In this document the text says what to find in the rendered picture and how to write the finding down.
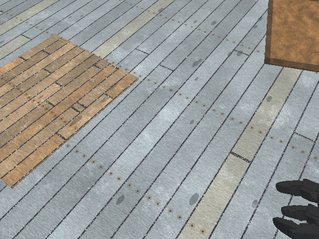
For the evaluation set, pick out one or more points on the robot right hand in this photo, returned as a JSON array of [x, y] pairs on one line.
[[308, 190]]

